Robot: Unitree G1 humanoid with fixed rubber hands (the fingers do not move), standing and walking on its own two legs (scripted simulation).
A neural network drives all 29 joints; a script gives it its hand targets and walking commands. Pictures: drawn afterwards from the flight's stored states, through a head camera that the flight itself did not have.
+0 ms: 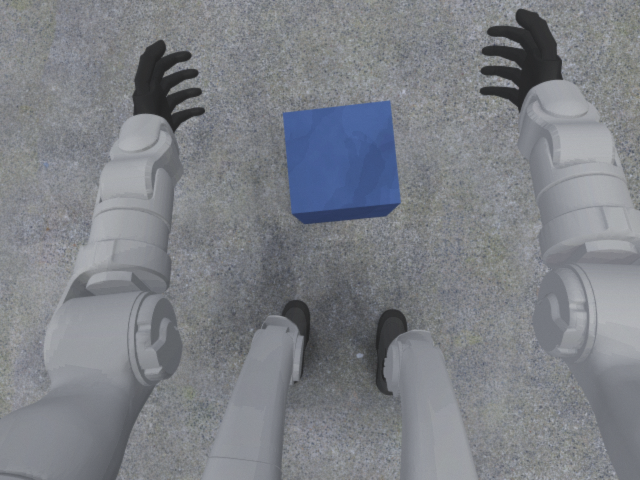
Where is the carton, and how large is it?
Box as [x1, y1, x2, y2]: [283, 100, 400, 223]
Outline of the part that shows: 389,100 283,113 291,211 303,223 384,216 400,202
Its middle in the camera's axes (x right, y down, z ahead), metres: +0.05 -0.15 +0.88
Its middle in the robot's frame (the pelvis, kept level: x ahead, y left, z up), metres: +0.53 +0.05 -0.54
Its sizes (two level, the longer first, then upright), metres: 0.210 0.200 0.250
